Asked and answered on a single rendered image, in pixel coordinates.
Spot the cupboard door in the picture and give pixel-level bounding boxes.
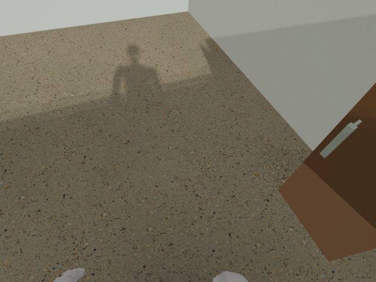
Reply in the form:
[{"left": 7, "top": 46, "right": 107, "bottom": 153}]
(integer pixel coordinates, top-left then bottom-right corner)
[{"left": 303, "top": 83, "right": 376, "bottom": 229}]

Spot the robot left hand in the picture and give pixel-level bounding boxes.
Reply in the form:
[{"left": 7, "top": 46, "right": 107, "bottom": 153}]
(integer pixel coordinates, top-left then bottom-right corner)
[{"left": 54, "top": 268, "right": 85, "bottom": 282}]

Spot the handle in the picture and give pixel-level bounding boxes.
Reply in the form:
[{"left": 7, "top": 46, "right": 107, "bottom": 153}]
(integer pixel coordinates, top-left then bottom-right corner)
[{"left": 320, "top": 119, "right": 362, "bottom": 158}]

